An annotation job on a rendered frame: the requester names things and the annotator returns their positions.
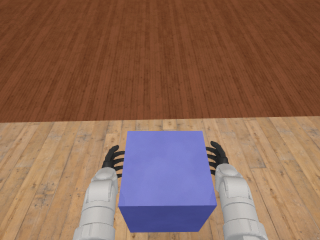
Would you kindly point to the left robot forearm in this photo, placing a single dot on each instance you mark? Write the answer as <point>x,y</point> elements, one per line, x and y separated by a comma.
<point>99,205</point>

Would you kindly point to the robot right hand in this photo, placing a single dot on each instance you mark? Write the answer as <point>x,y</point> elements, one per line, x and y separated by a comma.
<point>219,157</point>

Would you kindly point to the carton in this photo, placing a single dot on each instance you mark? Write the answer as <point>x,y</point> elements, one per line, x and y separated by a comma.
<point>166,183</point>

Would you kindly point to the right robot forearm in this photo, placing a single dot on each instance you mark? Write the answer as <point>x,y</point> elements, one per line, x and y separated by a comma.
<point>239,212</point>

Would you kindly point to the robot left hand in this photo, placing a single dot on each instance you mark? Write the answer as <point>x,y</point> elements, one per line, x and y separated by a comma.
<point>110,161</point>

